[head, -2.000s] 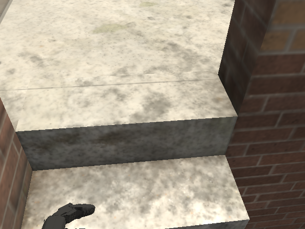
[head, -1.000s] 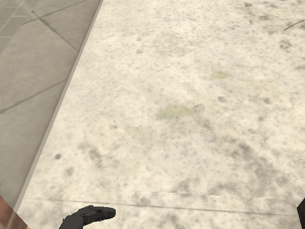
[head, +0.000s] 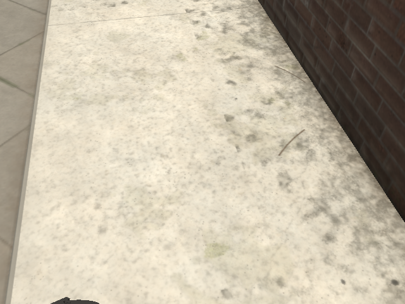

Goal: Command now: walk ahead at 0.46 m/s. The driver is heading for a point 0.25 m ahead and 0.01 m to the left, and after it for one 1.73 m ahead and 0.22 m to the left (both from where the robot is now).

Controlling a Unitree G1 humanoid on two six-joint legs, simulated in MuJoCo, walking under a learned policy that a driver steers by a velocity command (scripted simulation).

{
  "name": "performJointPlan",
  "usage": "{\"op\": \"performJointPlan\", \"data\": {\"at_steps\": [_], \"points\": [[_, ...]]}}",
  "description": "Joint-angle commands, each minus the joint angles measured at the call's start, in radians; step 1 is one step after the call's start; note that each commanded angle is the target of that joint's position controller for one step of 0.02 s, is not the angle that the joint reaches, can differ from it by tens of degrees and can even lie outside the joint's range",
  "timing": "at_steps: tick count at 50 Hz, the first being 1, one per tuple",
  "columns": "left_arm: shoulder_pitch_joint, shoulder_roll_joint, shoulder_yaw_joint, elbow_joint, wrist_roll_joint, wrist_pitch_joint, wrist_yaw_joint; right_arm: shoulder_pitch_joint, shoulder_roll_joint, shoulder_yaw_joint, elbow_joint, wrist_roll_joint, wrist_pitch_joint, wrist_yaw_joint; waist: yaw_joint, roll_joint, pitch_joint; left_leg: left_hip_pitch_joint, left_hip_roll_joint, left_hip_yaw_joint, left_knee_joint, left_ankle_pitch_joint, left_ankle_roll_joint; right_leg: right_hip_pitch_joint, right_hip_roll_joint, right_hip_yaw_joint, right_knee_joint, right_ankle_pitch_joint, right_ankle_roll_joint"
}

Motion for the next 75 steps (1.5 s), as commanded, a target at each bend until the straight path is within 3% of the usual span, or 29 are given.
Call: {"op": "performJointPlan", "data": {"at_steps": [1, 4, 8, 9, 10, 11, 12, 13, 16, 18, 22, 26, 28, 29, 31, 39, 43, 49, 52, 56, 59, 60, 61, 62, 66, 67, 68, 70, 75], "points": [[-0.012, 0.064, 0.013, -0.062, -0.010, -0.004, -0.008, -0.265, -0.169, -0.037, -0.189, -0.002, -0.054, -0.017, 0.065, 0.070, 0.030, -0.145, 0.127, -0.094, -0.343, 0.324, 0.143, 0.306, -0.064, -0.079, -0.381, 0.068, 0.046], [-0.059, 0.032, 0.007, -0.131, -0.043, 0.012, 0.002, -0.173, -0.233, -0.062, -0.149, 0.053, -0.058, 0.014, 0.055, 0.157, 0.106, -0.026, 0.204, -0.123, -0.389, 0.490, 0.149, 0.497, -0.021, -0.086, -0.713, 0.062, 0.089], [-0.050, 0.098, 0.028, -0.154, -0.057, 0.011, 0.034, -0.085, -0.224, -0.091, -0.098, 0.057, -0.055, 0.020, 0.041, 0.156, 0.067, 0.352, 0.227, -0.116, -0.247, 0.910, 0.089, 0.601, 0.059, -0.156, -1.095, 0.247, -0.011], [0.036, 0.116, 0.040, -0.136, -0.049, -0.003, 0.050, -0.070, -0.178, -0.088, -0.112, 0.045, -0.044, 0.024, 0.055, 0.099, -0.037, 0.316, 0.154, -0.051, -0.117, 0.966, 0.019, 0.837, 0.050, -0.129, -1.056, 0.376, -0.082], [0.077, 0.179, 0.056, -0.148, -0.038, -0.006, 0.063, 0.050, -0.044, -0.056, -0.149, 0.052, -0.040, 0.007, -0.001, -0.091, -0.308, 0.153, 0.086, -0.009, 0.081, 0.619, -0.056, 1.258, -0.121, -0.004, -0.934, 0.927, -0.265], [0.149, 0.151, 0.051, -0.139, -0.071, 0.015, 0.049, 0.176, -0.030, -0.037, -0.149, 0.050, -0.038, -0.004, 0.043, -0.267, -0.484, -0.114, -0.008, -0.045, 0.253, 0.044, -0.120, 1.576, -0.357, 0.386, -1.020, 0.795, -0.441], [0.298, 0.142, 0.063, -0.084, -0.059, 0.018, 0.051, -0.040, -0.132, -0.082, -0.185, 0.080, -0.021, 0.000, 0.156, -0.231, -0.295, -0.218, -0.041, -0.072, 0.512, -0.133, -0.115, 1.379, -0.328, 0.478, -1.161, 0.580, -0.347], [0.357, 0.140, 0.072, -0.010, -0.032, 0.019, 0.059, -0.149, -0.157, -0.104, -0.217, 0.066, -0.009, -0.002, 0.162, -0.111, -0.138, -0.334, -0.011, -0.099, 0.679, -0.103, -0.109, 1.221, -0.282, 0.352, -1.177, 0.389, -0.223], [0.054, 0.012, 0.035, -0.103, -0.068, 0.003, 0.068, -0.125, -0.101, -0.081, -0.200, 0.036, -0.027, -0.028, 0.014, -0.015, -0.035, -0.152, 0.115, -0.136, 0.480, 0.066, -0.120, 0.846, -0.241, 0.178, -1.252, 0.415, -0.183], [-0.092, -0.017, 0.016, -0.153, -0.098, -0.004, 0.053, -0.079, -0.069, -0.071, -0.200, 0.027, 0.004, -0.011, -0.081, 0.027, -0.058, 0.062, 0.147, -0.117, 0.233, 0.062, -0.181, 0.714, -0.160, 0.082, -1.268, 0.270, -0.117], [-0.075, 0.103, 0.068, -0.146, -0.097, -0.004, 0.036, -0.077, -0.127, -0.090, -0.196, 0.054, 0.008, 0.014, -0.026, 0.008, -0.020, 0.103, 0.090, -0.045, 0.003, 0.152, -0.203, 0.667, -0.142, 0.088, -1.251, -0.198, -0.102], [-0.005, -0.025, 0.025, -0.103, -0.118, 0.005, 0.007, -0.144, -0.121, -0.083, -0.256, 0.099, -0.022, -0.002, -0.017, 0.034, 0.030, 0.115, 0.133, -0.080, -0.245, 0.206, -0.038, 0.645, -0.135, 0.151, -1.242, -0.512, -0.021], [-0.037, 0.017, 0.036, -0.141, -0.094, 0.013, 0.029, -0.250, -0.120, -0.083, -0.272, 0.115, -0.020, -0.006, 0.040, 0.037, 0.041, -0.064, 0.124, -0.125, -0.351, 0.009, 0.014, 0.831, -0.037, -0.008, -1.184, -0.403, 0.021], [-0.048, -0.007, 0.042, -0.178, -0.067, 0.047, 0.076, -0.220, -0.101, -0.073, -0.226, 0.061, 0.008, -0.067, 0.079, 0.005, -0.041, -0.029, 0.139, -0.145, -0.340, 0.126, -0.025, 0.969, 0.004, -0.036, -1.086, -0.182, -0.010], [-0.013, -0.032, 0.034, -0.166, -0.081, 0.081, 0.106, -0.236, -0.111, -0.067, -0.238, 0.053, 0.021, -0.106, 0.094, 0.075, -0.011, -0.007, 0.119, -0.111, -0.321, 0.227, -0.067, 0.979, -0.012, -0.017, -1.089, -0.096, -0.032], [-0.072, -0.050, 0.046, -0.143, -0.087, 0.102, 0.099, -0.121, -0.069, -0.059, -0.223, 0.062, 0.037, -0.138, 0.048, 0.033, 0.096, 0.080, 0.110, -0.078, -0.281, 0.242, -0.097, 0.881, -0.034, 0.037, -1.169, -0.130, -0.044], [-0.058, 0.007, 0.080, -0.135, -0.075, 0.108, 0.117, -0.174, -0.127, -0.082, -0.267, 0.083, 0.037, -0.145, 0.073, 0.010, 0.060, 0.003, 0.093, -0.077, -0.209, 0.269, -0.089, 0.967, -0.061, 0.035, -1.151, -0.076, -0.054], [-0.026, 0.019, 0.098, -0.137, -0.076, 0.126, 0.156, -0.200, -0.106, -0.092, -0.337, 0.075, 0.067, -0.122, 0.072, -0.115, 0.009, -0.070, 0.079, -0.056, 0.097, 0.062, -0.093, 0.958, -0.257, 0.161, -1.256, -0.169, -0.180], [-0.031, 0.046, 0.102, -0.138, -0.074, 0.105, 0.167, -0.230, -0.099, -0.092, -0.359, 0.076, 0.080, -0.115, 0.070, -0.078, 0.021, -0.110, 0.129, -0.089, 0.249, -0.078, -0.092, 0.925, -0.325, 0.150, -1.266, -0.053, -0.214], [-0.059, 0.093, 0.119, -0.160, -0.094, 0.114, 0.147, -0.130, -0.085, -0.095, -0.365, 0.091, 0.114, -0.075, 0.017, -0.022, 0.018, 0.013, 0.121, -0.039, 0.131, 0.040, -0.038, 0.811, -0.285, 0.031, -1.245, -0.212, -0.150], [-0.022, 0.030, 0.108, -0.145, -0.112, 0.128, 0.128, -0.080, -0.128, -0.121, -0.363, 0.067, 0.125, -0.066, 0.007, 0.046, 0.055, 0.164, 0.061, -0.033, -0.139, 0.158, 0.019, 0.684, -0.185, -0.139, -1.049, -0.344, -0.027], [0.017, -0.024, 0.094, -0.134, -0.088, 0.130, 0.124, -0.075, -0.233, -0.148, -0.375, 0.052, 0.116, -0.069, 0.029, 0.318, 0.078, 0.182, 0.230, -0.321, -0.284, 0.328, 0.100, 0.532, -0.064, -0.283, -0.720, -0.429, 0.062], [-0.024, 0.016, 0.102, -0.174, -0.076, 0.122, 0.132, -0.122, -0.321, -0.157, -0.456, 0.052, 0.095, -0.077, 0.016, 0.401, 0.137, 0.085, 0.411, -0.675, -0.414, 0.343, 0.275, 0.354, 0.052, -0.170, -0.478, -0.620, 0.100], [-0.077, 0.043, 0.111, -0.183, -0.077, 0.112, 0.133, -0.124, -0.287, -0.153, -0.458, 0.032, 0.068, -0.076, -0.010, 0.311, 0.113, 0.049, 0.394, -0.666, -0.460, 0.193, 0.293, 0.345, 0.015, -0.041, -0.353, -0.565, 0.089], [0.011, 0.064, 0.122, -0.107, -0.070, 0.101, 0.129, -0.240, -0.180, -0.119, -0.465, 0.061, 0.043, -0.085, 0.070, 0.175, 0.052, 0.055, 0.243, -0.398, -0.429, 0.090, 0.136, 0.402, -0.041, -0.050, -0.379, -0.242, 0.079], [0.032, 0.024, 0.094, -0.099, 0.023, 0.058, 0.117, -0.252, -0.159, -0.122, -0.435, 0.083, -0.023, -0.055, 0.068, 0.284, 0.037, -0.053, 0.194, -0.304, -0.456, -0.030, 0.115, 0.494, -0.002, -0.066, -0.302, -0.210, 0.061], [0.067, 0.040, 0.104, -0.079, 0.027, 0.051, 0.106, -0.242, -0.154, -0.120, -0.438, 0.077, -0.045, -0.050, 0.069, 0.221, 0.035, -0.062, 0.183, -0.290, -0.473, -0.072, 0.113, 0.515, 0.001, -0.086, -0.296, -0.212, 0.061], [0.076, 0.046, 0.100, -0.070, 0.003, 0.053, 0.090, -0.196, -0.153, -0.125, -0.417, 0.060, -0.057, -0.044, 0.047, 0.168, 0.054, 0.065, 0.211, -0.336, -0.489, -0.098, 0.133, 0.445, -0.033, -0.083, -0.445, -0.220, 0.079], [-0.024, -0.001, 0.076, -0.123, -0.026, 0.049, 0.071, -0.117, -0.196, -0.162, -0.384, 0.085, -0.029, -0.044, -0.020, 0.157, 0.063, 0.237, 0.276, -0.404, -0.459, -0.023, 0.216, 0.540, -0.010, -0.142, -0.901, -0.346, 0.069]]}}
